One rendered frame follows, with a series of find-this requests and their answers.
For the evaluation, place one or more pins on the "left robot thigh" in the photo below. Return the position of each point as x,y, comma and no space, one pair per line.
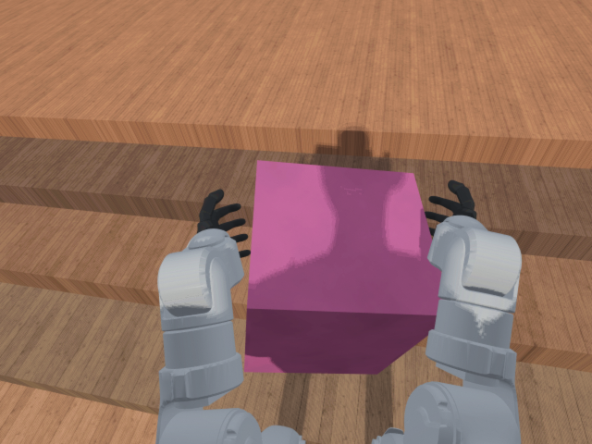
278,434

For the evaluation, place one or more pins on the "robot left hand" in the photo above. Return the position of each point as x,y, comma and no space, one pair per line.
209,217

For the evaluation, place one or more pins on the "robot left upper arm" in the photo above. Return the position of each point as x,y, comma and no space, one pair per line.
218,426

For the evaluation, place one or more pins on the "carton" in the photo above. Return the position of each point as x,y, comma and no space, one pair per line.
339,278

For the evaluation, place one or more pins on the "right robot shin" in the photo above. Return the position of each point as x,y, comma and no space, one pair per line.
394,430

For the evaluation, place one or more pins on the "right robot forearm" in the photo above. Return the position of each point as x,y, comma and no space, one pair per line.
480,273

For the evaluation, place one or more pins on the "robot right hand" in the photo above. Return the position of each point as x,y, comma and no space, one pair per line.
465,207

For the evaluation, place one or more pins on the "left robot forearm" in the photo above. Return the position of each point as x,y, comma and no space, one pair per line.
202,364

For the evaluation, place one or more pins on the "robot right upper arm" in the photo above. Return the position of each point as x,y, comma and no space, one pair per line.
440,413

